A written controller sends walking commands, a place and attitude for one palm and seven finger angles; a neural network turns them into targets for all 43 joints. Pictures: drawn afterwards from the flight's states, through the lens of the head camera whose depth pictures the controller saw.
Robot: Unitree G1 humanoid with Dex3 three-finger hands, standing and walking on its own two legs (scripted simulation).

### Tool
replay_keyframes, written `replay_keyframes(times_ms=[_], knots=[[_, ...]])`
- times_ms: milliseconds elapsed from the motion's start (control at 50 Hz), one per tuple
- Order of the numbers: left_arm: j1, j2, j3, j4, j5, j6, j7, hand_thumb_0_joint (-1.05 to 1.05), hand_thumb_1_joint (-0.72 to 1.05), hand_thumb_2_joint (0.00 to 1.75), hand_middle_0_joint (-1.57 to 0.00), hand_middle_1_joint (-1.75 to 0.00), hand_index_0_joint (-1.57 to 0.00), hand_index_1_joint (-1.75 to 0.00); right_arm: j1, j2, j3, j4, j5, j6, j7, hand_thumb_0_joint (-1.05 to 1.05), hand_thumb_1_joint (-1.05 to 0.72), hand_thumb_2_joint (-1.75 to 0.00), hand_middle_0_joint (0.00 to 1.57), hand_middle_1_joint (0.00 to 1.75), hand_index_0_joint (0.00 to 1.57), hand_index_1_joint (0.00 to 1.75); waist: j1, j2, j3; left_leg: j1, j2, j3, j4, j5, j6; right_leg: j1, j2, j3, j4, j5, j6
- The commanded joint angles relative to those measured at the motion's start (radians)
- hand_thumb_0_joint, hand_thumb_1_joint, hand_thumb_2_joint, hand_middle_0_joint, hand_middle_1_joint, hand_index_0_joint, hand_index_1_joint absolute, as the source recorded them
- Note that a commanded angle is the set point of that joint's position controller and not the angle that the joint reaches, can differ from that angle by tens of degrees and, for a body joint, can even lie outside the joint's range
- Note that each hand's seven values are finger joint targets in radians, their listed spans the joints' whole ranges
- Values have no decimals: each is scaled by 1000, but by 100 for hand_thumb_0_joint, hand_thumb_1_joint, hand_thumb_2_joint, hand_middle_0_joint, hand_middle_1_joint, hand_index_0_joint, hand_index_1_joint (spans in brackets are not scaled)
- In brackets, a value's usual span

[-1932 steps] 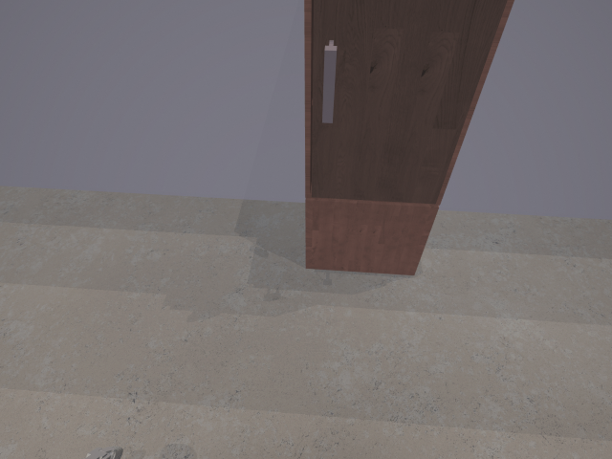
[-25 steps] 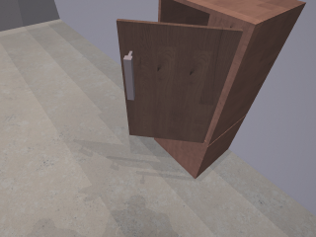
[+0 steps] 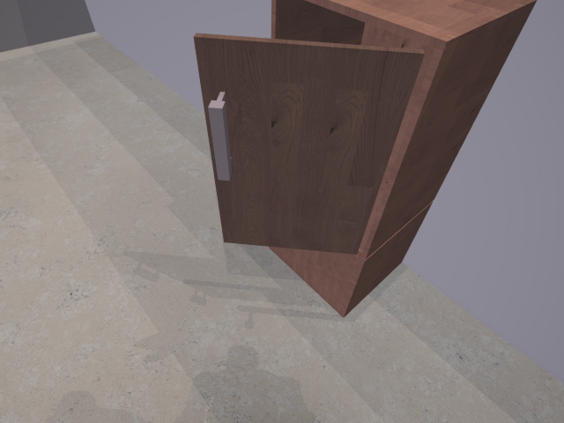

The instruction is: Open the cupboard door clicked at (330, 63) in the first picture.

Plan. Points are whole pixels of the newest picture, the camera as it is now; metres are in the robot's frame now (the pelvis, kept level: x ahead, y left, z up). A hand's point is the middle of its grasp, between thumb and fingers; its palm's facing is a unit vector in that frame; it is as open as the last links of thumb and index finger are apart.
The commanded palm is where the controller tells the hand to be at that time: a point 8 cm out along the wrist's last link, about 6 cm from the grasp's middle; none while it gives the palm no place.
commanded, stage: shuffle to correct the standing spot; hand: left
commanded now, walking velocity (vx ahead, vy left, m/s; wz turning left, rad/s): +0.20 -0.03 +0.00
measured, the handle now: (223, 137) +0.64 +0.16 +0.05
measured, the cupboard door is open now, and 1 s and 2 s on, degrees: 43 43 43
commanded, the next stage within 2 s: come to a stop and stand still in 0.30 s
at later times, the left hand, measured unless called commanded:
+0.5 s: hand out of the picture +0.01 +0.15 -0.20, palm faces +0.06 -0.99 -0.11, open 7.3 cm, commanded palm none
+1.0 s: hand out of the picture +0.13 +0.21 -0.19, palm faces -0.06 -0.97 -0.24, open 7.3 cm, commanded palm none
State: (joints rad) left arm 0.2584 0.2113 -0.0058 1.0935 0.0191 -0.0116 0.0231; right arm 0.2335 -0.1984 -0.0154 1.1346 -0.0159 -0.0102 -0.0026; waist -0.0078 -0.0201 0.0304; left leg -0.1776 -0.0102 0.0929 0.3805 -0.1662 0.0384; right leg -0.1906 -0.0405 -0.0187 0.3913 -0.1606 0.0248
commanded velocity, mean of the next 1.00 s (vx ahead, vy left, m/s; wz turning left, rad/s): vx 0.02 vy -0.02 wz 0.00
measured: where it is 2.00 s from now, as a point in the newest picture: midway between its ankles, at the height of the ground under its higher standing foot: outside the picture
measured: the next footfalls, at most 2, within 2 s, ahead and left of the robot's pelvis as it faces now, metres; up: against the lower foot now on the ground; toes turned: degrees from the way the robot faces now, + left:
none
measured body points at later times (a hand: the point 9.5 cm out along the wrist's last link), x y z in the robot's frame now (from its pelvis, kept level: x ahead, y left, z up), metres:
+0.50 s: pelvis +0.08 +0.00 -0.02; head +0.09 +0.02 +0.43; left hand +0.01 +0.20 -0.18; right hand +0.05 -0.21 -0.17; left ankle +0.03 +0.09 -0.74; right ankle +0.03 -0.13 -0.74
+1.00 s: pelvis +0.05 +0.02 -0.01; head +0.08 +0.03 +0.43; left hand +0.13 +0.26 -0.17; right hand +0.08 -0.22 -0.16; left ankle +0.04 +0.10 -0.74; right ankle +0.03 -0.13 -0.74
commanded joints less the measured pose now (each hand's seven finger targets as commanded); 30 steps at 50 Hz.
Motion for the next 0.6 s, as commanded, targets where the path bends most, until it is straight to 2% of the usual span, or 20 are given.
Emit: replay_keyframes(times_ms=[0, 40, 100, 120, 180, 240, 260, 320, 380, 400, 420, 440, 460, 480, 500, 520, 540, 560, 580], knots=[[60, 102, 24, -26, 2, -11, 10, 0, 90, 90, -20, -30, -20, -30, 26, -128, -23, -34, 3, -13, -10, 0, -90, -90, 20, 30, 20, 30, 4, 0, 17, -27, 125, -140, -116, -144, -21, -26, -77, 94, -97, -89, -33], [89, 68, 20, -16, 4, -3, 10, 0, 90, 90, -20, -30, -20, -30, 61, -90, -16, -24, -1, -5, -8, 0, -90, -90, 20, 30, 20, 30, 3, 6, 17, -32, 122, -136, -112, -237, -22, -37, -67, 88, -78, -169, -33], [113, 63, 28, -20, 10, 7, 1, 0, 90, 90, -20, -30, -20, -30, 64, -99, -22, -32, -5, 3, -8, 0, -90, -90, 20, 30, 20, 30, 11, 26, 90, -100, 129, -153, -125, -415, -7, -97, -46, 91, -49, -316, -39], [125, 56, 32, -22, 11, 8, -2, 0, 90, 90, -20, -30, -20, -30, 66, -98, -25, -36, -6, 3, -9, 0, -90, -90, 20, 30, 20, 30, 14, 28, 105, -112, 134, -157, -126, -433, -1, -108, -43, 90, -38, -324, -44], [155, 43, 36, -25, 9, -2, -8, 0, 90, 90, -20, -30, -20, -30, 82, -87, -25, -41, -2, -8, -11, 0, -90, -90, 20, 30, 20, 30, 16, 19, 98, -98, 138, -151, -85, -381, 12, -105, -43, 103, -13, -275, -61], [180, 40, 41, -27, 9, -6, -10, 0, 90, 90, -20, -30, -20, -30, 95, -77, -28, -47, 1, -13, -13, 0, -90, -90, 20, 30, 20, 30, 17, 9, 125, -114, 133, -144, -50, -383, 17, -120, -47, 119, -12, -300, -73], [188, 33, 42, -27, 8, -8, -10, 0, 90, 90, -20, -30, -20, -30, 101, -69, -27, -49, 2, -16, -14, 0, -90, -90, 20, 30, 20, 30, 17, -2, 129, -119, 128, -135, -26, -354, 17, -116, -51, 133, -11, -286, -80], [227, 30, 47, -14, 4, -18, -7, 0, 90, 90, -20, -30, -20, -30, 123, -41, -22, -50, 4, -30, -19, 0, -90, -90, 20, 30, 20, 30, 17, -56, 79, -108, 97, -74, 90, -203, 9, -56, -80, 169, -7, -182, -104], [272, 44, 63, 5, 2, -22, 0, 0, 90, 90, -20, -30, -20, -30, 127, -10, -18, -55, 4, -40, -23, 0, -90, -90, 20, 30, 20, 30, 19, -109, 43, -155, 57, 0, 224, -128, -9, 41, -133, 218, 4, -7, -145], [277, 41, 65, 9, 1, -22, 3, 0, 90, 90, -20, -30, -20, -30, 128, -2, -16, -53, 5, -41, -26, 0, -90, -90, 20, 30, 20, 30, 17, -105, 34, -148, 53, 5, 234, -102, -14, 48, -142, 218, 17, 64, -152], [263, 29, 64, 8, 0, -17, 7, 0, 90, 90, -20, -30, -20, -30, 135, 6, -13, -48, 7, -41, -31, 0, -90, -90, 20, 30, 20, 30, 9, -78, 41, -107, 62, -4, 203, -21, -18, 25, -130, 187, 48, 178, -142], [243, 6, 57, 5, 1, -12, 11, 0, 90, 90, -20, -30, -20, -30, 155, 4, -12, -32, 9, -41, -37, 0, -90, -90, 20, 30, 20, 30, -6, -4, 44, -19, 89, -28, 152, 162, -16, -21, -87, 124, 111, 315, -114], [228, -17, 49, 0, 3, -10, 18, 0, 90, 90, -20, -30, -20, -30, 206, -12, -14, -8, 8, -42, -46, 0, -90, -90, 20, 30, 20, 30, -22, 86, 12, 97, 140, -67, 130, 485, -5, -65, -45, 51, 193, 371, -74], [206, -32, 41, -3, -3, -6, 26, 0, 90, 90, -20, -30, -20, -30, 235, -33, -17, 10, 11, -37, -57, 0, -90, -90, 20, 30, 20, 30, -24, 162, 0, 154, 192, -99, 116, 789, 15, -75, -20, 6, 215, 266, -40], [201, -35, 39, -4, -7, -2, 33, 0, 90, 90, -20, -30, -20, -30, 230, -42, -17, 16, 14, -31, -64, 0, -90, -90, 20, 30, 20, 30, -13, 186, 1, 188, 222, -122, 110, 1002, 30, -83, -8, -9, 196, 87, -25], [195, -25, 41, -7, -8, 3, 35, 0, 90, 90, -20, -30, -20, -30, 209, -61, -21, 11, 15, -25, -67, 0, -90, -90, 20, 30, 20, 30, -5, 176, 22, 200, 229, -125, 106, 1050, 37, -90, -3, -21, 160, -24, -23], [196, -18, 43, -6, -6, 6, 35, 0, 90, 90, -20, -30, -20, -30, 188, -68, -27, 2, 16, -21, -69, 0, -90, -90, 20, 30, 20, 30, 2, 148, 49, 199, 219, -114, 112, 1053, 34, -89, -2, -30, 120, 0, -22], [204, -17, 45, -10, -6, 10, 36, 0, 90, 90, -20, -30, -20, -30, 177, -63, -31, -11, 17, -17, -71, 0, -90, -90, 20, 30, 20, 30, 4, 133, 41, 196, 202, -100, 124, 1029, 23, -69, -10, -30, 98, 99, -22], [209, -13, 49, -15, -5, 13, 37, 0, 90, 90, -20, -30, -20, -30, 167, -49, -35, -22, 18, -12, -73, 0, -90, -90, 20, 30, 20, 30, 6, 97, 36, 164, 183, -84, 132, 955, 11, -39, -28, -18, 98, 258, -23]])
